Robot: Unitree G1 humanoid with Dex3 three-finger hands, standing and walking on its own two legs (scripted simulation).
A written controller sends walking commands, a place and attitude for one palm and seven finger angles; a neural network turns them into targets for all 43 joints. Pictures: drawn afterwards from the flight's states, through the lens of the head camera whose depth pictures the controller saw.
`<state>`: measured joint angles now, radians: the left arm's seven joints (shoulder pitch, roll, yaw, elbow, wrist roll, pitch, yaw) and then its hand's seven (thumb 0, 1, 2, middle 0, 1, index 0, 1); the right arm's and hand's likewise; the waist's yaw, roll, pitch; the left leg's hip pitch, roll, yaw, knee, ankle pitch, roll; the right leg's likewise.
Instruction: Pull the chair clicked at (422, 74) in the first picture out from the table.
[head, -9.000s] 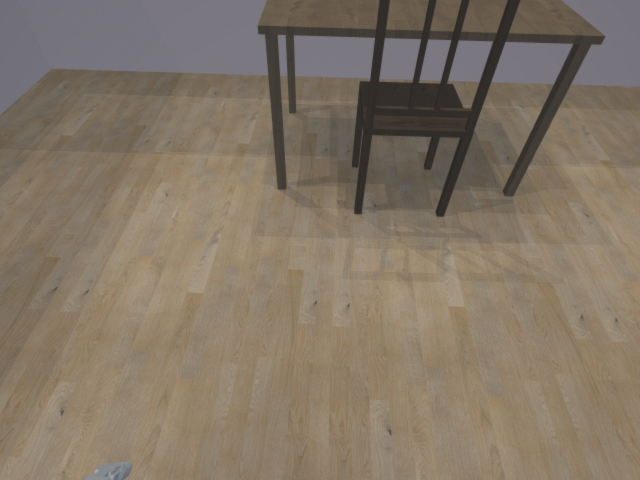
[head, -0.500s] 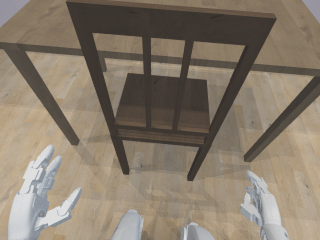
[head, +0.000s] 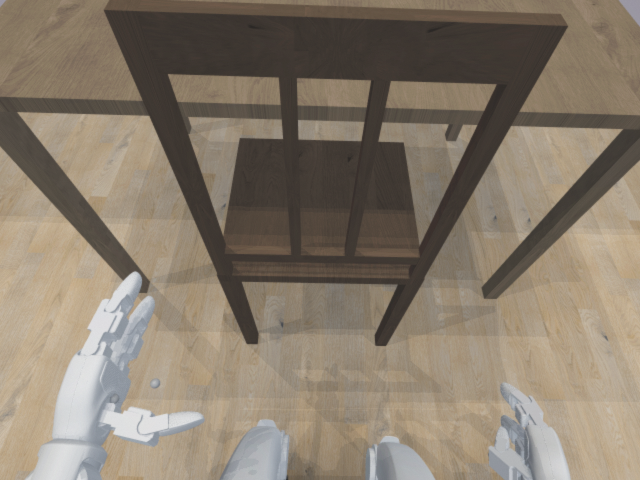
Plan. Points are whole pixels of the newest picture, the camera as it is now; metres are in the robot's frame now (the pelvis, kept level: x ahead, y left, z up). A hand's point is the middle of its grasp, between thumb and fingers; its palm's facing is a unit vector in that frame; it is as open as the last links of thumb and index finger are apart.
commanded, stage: raise the hand toward the chair's back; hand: left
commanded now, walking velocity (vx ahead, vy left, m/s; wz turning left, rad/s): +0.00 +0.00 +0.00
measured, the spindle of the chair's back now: (293, 186) +0.49 +0.07 +0.03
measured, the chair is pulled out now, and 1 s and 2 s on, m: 0.00 0.00 0.00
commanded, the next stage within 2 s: aim the fingers beside a spindle in 1.02 s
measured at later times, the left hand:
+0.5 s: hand (108, 355) +0.24 +0.23 +0.06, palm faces +0.07 -0.99 -0.07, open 16.9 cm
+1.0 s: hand (146, 349) +0.25 +0.20 +0.05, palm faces +0.03 -1.00 -0.07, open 16.9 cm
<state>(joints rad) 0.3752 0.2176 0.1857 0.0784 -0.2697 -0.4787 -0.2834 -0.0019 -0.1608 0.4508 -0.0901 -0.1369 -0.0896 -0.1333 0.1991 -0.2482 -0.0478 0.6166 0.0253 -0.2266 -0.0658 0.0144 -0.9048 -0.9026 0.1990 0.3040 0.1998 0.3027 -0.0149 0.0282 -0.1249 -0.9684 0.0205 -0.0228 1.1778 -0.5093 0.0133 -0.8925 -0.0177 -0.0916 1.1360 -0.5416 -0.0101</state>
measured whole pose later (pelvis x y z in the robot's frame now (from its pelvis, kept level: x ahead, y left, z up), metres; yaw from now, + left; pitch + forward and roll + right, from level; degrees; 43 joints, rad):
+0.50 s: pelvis +0.00 +0.02 +0.01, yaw +0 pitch +15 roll -4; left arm 0.32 0.26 0.20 -0.01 -0.25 -0.40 -0.20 -0.01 -0.50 0.31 -0.06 -0.09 -0.06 -0.08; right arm 0.23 -0.22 0.03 0.53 0.01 -0.19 -0.05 0.01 -0.90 -0.90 0.20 0.30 0.20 0.30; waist -0.01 0.03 -0.12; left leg -0.90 0.00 -0.02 1.12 -0.48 0.04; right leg -0.80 -0.03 -0.09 1.05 -0.50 0.02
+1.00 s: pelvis +0.01 +0.00 +0.02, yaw +0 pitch +15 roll -3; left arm 0.30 0.25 0.20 0.08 -0.26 -0.39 -0.24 -0.01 -0.50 0.31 -0.06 -0.08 -0.06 -0.08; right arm 0.23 -0.24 0.00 0.55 0.02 -0.19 -0.05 0.01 -0.90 -0.90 0.20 0.30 0.20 0.30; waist -0.02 0.04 -0.12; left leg -0.88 0.02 -0.03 1.10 -0.49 0.01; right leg -0.80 -0.01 -0.09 1.05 -0.51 -0.01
